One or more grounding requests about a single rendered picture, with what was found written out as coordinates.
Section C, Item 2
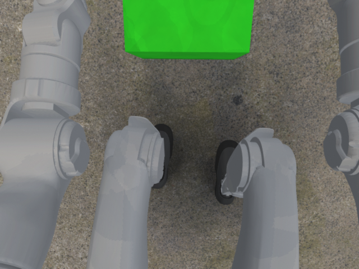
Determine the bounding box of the left robot shin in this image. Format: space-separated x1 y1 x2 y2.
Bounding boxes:
104 116 164 184

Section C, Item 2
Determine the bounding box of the robot shin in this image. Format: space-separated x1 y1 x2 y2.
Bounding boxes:
104 116 164 184
221 128 297 198

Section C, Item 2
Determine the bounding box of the left robot upper arm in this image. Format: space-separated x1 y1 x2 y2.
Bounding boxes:
0 118 90 269

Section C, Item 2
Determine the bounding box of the left robot forearm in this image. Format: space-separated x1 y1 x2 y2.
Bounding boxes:
0 0 91 130

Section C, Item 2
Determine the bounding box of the right robot forearm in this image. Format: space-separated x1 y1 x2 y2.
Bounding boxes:
328 0 359 109

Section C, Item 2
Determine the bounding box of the carton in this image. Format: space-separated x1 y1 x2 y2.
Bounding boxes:
123 0 254 59

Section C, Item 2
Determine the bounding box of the right robot shin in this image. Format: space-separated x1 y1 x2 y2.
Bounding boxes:
221 128 297 198

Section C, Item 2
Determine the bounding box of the right robot upper arm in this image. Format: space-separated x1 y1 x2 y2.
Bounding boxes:
323 108 359 224

